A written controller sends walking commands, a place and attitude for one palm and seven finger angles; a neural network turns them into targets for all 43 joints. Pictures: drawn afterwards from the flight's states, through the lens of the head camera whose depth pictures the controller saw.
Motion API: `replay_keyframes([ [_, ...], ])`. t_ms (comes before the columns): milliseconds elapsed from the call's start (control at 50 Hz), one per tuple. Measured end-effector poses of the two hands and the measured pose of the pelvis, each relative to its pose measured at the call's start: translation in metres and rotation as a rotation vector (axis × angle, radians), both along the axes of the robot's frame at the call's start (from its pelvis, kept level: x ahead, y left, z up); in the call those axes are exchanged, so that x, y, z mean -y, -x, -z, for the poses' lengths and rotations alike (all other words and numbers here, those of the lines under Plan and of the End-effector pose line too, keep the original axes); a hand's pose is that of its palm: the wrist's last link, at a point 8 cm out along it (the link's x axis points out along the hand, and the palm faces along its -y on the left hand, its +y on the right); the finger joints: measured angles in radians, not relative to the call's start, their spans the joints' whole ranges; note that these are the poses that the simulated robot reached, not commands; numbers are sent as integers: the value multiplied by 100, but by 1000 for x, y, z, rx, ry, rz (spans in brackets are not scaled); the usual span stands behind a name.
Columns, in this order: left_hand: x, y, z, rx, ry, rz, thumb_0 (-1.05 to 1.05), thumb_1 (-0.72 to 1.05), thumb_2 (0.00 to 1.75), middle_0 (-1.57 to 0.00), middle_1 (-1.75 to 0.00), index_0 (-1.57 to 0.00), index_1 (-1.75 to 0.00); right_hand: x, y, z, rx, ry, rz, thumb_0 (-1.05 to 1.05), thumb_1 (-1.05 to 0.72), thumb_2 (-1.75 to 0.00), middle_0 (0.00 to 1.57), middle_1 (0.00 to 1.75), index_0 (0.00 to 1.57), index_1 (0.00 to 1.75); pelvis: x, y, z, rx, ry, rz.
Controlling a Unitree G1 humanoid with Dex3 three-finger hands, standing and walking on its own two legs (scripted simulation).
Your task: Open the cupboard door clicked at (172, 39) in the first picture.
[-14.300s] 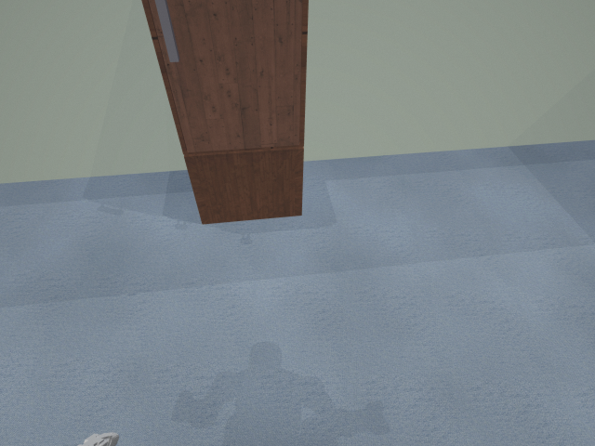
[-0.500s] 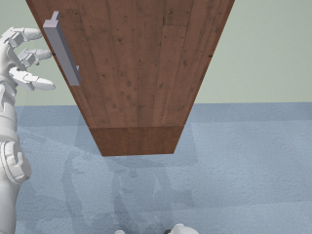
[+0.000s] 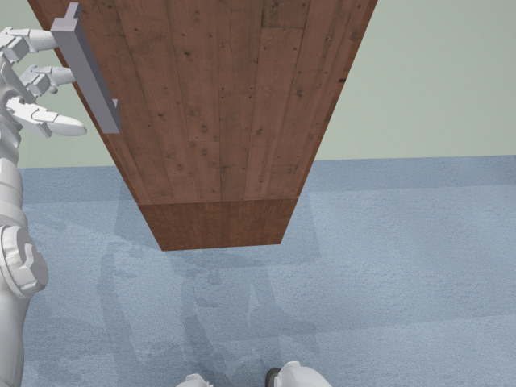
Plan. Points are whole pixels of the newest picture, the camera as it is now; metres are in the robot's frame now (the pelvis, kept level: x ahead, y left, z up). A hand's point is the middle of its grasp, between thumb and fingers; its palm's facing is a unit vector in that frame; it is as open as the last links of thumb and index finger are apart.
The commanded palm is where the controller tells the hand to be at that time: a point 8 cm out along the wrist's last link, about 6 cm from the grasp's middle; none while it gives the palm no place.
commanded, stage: slide the fingers in behind the handle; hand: left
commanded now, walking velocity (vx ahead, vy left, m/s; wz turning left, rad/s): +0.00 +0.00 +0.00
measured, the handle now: (95, 74) +0.55 +0.20 +0.13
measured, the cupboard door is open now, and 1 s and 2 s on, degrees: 0 0 0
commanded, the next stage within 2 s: close the thumb around the handle in 1.24 s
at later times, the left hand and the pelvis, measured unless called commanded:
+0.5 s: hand (61, 92) +0.50 +0.23 +0.14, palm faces +0.05 -1.00 +0.01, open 14.4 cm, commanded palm +0.49 +0.24 +0.14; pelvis +0.00 +0.00 +0.00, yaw +3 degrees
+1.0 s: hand (98, 97) +0.50 +0.19 +0.13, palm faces +0.05 -1.00 -0.03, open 14.2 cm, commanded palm +0.49 +0.21 +0.14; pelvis -0.01 -0.01 +0.00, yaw +3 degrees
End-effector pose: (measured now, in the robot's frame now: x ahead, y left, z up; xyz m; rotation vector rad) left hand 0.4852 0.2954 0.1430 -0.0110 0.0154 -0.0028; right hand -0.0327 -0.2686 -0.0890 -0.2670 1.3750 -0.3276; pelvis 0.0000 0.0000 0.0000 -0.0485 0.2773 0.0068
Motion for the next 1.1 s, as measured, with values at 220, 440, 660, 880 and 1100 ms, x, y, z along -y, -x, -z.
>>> replay_keyframes([
  [220, 4, 2, 0, -1, 3, -25, -1, -50, 30, -31, -121, -29, -124, -8, -25, 7, 38, -27, -53, 0, -90, -90, 21, 30, 21, 30, -4, -4, 1, 4, 2, -22],
  [440, 10, 6, 1, 11, 6, -48, -1, -50, 30, -30, -120, -22, -123, -7, -53, 12, 88, -41, -110, 0, -90, -90, 21, 30, 21, 30, -3, -5, 3, 9, 3, -42],
  [660, 20, 13, 1, 16, -8, -68, -1, -50, 30, -30, -120, -13, -120, -5, -57, 16, 88, -61, -140, 0, -90, -90, 21, 30, 20, 30, 1, -3, 4, 16, 2, -60],
  [880, 53, 10, 8, -6, 11, -43, -1, -50, 30, -31, -120, -18, -124, 0, -52, 19, 111, -68, -143, 0, -90, -90, 21, 30, 20, 30, 7, 2, 5, 22, -7, -58],
  [1100, 60, 6, 7, -15, -23, -32, -1, -50, 30, -30, -120, -25, -126, 8, -30, 18, 97, -66, -95, 0, -90, -90, 21, 30, 20, 30, 14, 6, 4, 21, -14, -40],
])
